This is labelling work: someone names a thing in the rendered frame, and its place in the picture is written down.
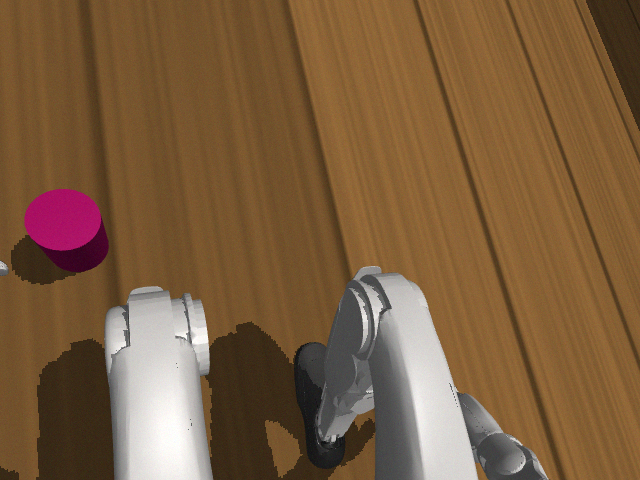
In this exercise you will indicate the right robot foot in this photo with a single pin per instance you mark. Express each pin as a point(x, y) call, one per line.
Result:
point(309, 382)

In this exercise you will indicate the right robot arm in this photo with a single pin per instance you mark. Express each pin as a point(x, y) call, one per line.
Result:
point(503, 457)

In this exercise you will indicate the can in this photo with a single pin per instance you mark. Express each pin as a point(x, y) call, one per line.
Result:
point(68, 227)

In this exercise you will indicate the right robot hand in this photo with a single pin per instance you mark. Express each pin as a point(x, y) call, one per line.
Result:
point(479, 423)

